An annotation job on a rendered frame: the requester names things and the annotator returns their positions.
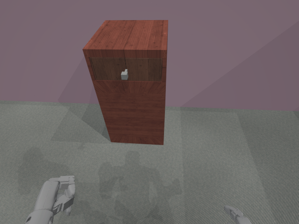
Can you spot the cabinet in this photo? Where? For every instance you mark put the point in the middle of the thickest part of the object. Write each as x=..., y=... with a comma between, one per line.
x=133, y=111

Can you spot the drawer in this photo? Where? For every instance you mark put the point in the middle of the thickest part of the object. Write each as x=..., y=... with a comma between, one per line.
x=139, y=69

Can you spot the handle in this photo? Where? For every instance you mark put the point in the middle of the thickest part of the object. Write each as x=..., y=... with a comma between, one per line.
x=124, y=74

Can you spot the robot left hand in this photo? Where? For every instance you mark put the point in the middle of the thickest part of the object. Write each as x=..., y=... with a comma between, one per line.
x=50, y=199

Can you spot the robot right hand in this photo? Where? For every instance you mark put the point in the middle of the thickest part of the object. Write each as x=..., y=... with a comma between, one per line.
x=236, y=215

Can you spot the left robot forearm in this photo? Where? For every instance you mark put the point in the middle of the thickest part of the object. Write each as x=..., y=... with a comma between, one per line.
x=40, y=217

